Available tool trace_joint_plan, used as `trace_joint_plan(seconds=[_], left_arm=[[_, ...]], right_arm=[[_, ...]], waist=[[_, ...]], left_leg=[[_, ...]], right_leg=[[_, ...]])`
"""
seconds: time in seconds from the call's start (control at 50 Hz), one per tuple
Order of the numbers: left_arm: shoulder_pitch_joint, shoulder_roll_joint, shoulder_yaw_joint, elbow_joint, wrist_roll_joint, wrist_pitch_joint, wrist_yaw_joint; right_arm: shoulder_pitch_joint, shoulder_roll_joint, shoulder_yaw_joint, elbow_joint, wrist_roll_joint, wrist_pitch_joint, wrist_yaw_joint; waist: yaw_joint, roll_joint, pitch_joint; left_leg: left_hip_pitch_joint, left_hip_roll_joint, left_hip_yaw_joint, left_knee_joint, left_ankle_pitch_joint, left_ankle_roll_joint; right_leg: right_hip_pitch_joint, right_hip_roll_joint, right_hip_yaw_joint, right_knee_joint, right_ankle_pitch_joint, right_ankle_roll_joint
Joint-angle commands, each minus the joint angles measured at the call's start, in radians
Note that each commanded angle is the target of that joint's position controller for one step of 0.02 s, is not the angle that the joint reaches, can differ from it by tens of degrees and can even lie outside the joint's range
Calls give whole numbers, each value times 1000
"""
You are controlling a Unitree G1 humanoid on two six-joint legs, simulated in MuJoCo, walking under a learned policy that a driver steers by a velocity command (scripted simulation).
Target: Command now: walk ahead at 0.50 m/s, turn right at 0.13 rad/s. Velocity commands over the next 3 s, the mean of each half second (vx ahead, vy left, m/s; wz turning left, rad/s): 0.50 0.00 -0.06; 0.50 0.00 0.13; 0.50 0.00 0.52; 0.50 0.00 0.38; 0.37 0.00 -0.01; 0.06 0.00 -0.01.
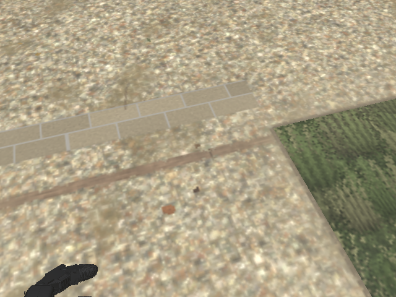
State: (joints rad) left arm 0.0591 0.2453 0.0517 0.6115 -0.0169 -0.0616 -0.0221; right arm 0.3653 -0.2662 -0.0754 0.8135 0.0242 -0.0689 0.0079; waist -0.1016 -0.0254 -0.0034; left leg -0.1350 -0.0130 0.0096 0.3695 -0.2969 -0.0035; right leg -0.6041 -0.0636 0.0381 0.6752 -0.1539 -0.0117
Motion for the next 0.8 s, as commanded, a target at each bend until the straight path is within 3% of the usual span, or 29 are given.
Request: trace_joint_plan(seconds=[0.02, 0.04, 0.06, 0.08, 0.1, 0.12, 0.14, 0.16, 0.18, 0.22, 0.3, 0.36, 0.44, 0.48, 0.52, 0.54, 0.56, 0.58, 0.6, 0.62, 0.64, 0.66, 0.68, 0.7, 0.74, 0.8], left_arm=[[-39, 74, 26, -79, -3, -19, -6], [15, 90, 38, -63, 3, -17, -2], [123, 128, 58, -40, 7, -15, 6], [307, 211, 81, -23, 21, -14, 17], [366, 285, 91, -6, 26, -11, 14], [387, 214, 74, -2, 10, -12, 12], [334, 180, 59, -4, 6, -13, 12], [277, 157, 49, -10, 15, -13, 10], [229, 136, 41, -10, 22, -12, 6], [184, 107, 31, 0, 27, -21, 2], [200, 133, 40, 48, 14, -34, 14], [237, 157, 46, 81, 6, -29, 21], [313, 184, 53, 123, -8, -22, 18], [332, 194, 57, 140, -9, -13, 21], [325, 208, 61, 149, -9, -3, 26], [309, 208, 60, 149, -11, 1, 29], [308, 181, 50, 146, -5, 2, 32], [304, 128, 27, 115, 23, -1, 37], [428, 49, 4, 105, 9, -23, 28], [358, 151, 26, 118, -4, -37, 23], [259, 179, 34, 88, -17, -44, 20], [206, 162, 29, 77, -9, -43, 26], [187, 152, 32, 71, 7, -38, 31], [210, 139, 33, 72, 8, -29, 30], [231, 112, 30, 75, 11, -13, 34], [135, 87, 20, 39, 26, -12, 37]], right_arm=[[-66, -184, -39, -72, 15, -10, 2], [-54, -174, -34, -67, 15, -9, 1], [-51, -147, -25, -64, 9, -12, -1], [-68, -89, -2, -94, -16, -17, -4], [-4, -38, 17, -123, -11, -39, -8], [-43, -125, -4, -116, -1, -48, -8], [-101, -140, -8, -132, 7, -50, -6], [-136, -125, -3, -133, -5, -47, -9], [-149, -115, -4, -137, -19, -42, -10], [-125, -92, -3, -131, -18, -22, -8], [-208, -57, 12, -143, -30, -7, -9], [-309, -34, 26, -158, -21, -14, 3], [-429, -51, 27, -198, -7, -20, 24], [-455, -62, 24, -216, -6, -25, 35], [-411, -82, 15, -213, -9, -30, 40], [-328, -102, 2, -191, -16, -31, 36], [-179, -147, -20, -150, -24, -30, 28], [17, -231, -41, -121, -34, -27, 16], [35, -271, -46, -108, -31, -25, 22], [28, -184, -26, -121, -13, -18, 19], [-33, -153, -14, -126, -11, -16, 13], [-90, -139, -7, -133, -21, -14, 13], [-129, -116, -1, -133, -31, -15, 16], [-148, -97, 5, -134, -40, -20, 18], [-151, -92, 5, -123, -29, -32, 21], [-121, -129, -8, -100, -20, -29, 6]], waist=[[65, 114, -29], [91, 107, -54], [146, 92, -107], [224, -37, -235], [199, -307, -308], [231, -205, -285], [217, -148, -190], [190, -74, -134], [159, -54, -87], [102, -76, -57], [96, -31, -21], [131, -35, -2], [180, -37, 27], [182, -46, 36], [148, -64, 13], [99, -64, -33], [36, -47, -129], [-32, 81, -286], [36, 349, -398], [-11, 236, -349], [-6, 173, -213], [25, 85, -137], [56, 70, -81], [92, 98, -71], [119, 110, -58], [114, 78, -17]], left_leg=[[-62, 237, -173, -63, 236, 174], [-74, 217, -155, -2, 313, 156], [-109, 173, -103, 139, 412, 124], [-270, 106, -22, 463, 259, 67], [-616, -8, -5, 777, -228, 15], [-740, 28, -87, 913, -252, 12], [-789, 71, -76, 937, -162, 20], [-751, 105, -63, 906, -81, 21], [-707, 125, -65, 851, -31, 17], [-615, 143, -69, 786, 13, 11], [-609, 142, -56, 588, 177, -12], [-539, 114, -35, 383, 324, -8], [-504, 81, -19, 239, 341, 10], [-504, 68, -14, 194, 277, 36], [-417, 42, 10, 151, 211, 67], [-291, 9, 42, 117, 213, 88], [-66, 18, 30, 135, 242, 121], [246, 227, -208, 167, 325, 193], [530, 409, -677, 32, 85, 347], [508, 386, -708, -36, -69, 321], [383, 354, -562, -53, -50, 282], [237, 318, -465, -72, 48, 263], [117, 284, -397, -101, 140, 258], [43, 261, -352, -127, 193, 253], [-28, 235, -298, -172, 250, 264], [-65, 212, -232, -203, 344, 268]], right_leg=[[197, 51, -70, -129, 36, -29], [303, 75, -90, -157, 29, -47], [457, 64, -65, -162, 25, -79], [707, -137, 171, -171, 65, -157], [923, -330, 601, -304, -91, -313], [918, -321, 674, -349, -202, -321], [835, -289, 543, -348, -168, -289], [717, -246, 443, -358, -77, -267], [608, -215, 378, -385, 4, -255], [482, -175, 295, -439, 88, -245], [437, -144, 165, -487, 214, -233], [424, -117, 88, -491, 217, -203], [493, -148, 95, -461, 157, -194], [553, -174, 111, -423, 186, -184], [590, -178, 108, -357, 318, -163], [588, -147, 76, -265, 474, -142], [520, -97, 32, -93, 543, -113], [307, -29, -25, 242, 250, -68], [-68, 127, 17, 546, -396, -11], [-190, 77, 102, 647, -399, -10], [-241, 31, 70, 648, -304, -15], [-206, -14, 42, 607, -219, -14], [-162, -40, 39, 550, -170, -9], [-101, -60, 47, 521, -140, -7], [-59, -67, 37, 464, -121, 6], [-88, -66, 23, 302, -12, 37]])
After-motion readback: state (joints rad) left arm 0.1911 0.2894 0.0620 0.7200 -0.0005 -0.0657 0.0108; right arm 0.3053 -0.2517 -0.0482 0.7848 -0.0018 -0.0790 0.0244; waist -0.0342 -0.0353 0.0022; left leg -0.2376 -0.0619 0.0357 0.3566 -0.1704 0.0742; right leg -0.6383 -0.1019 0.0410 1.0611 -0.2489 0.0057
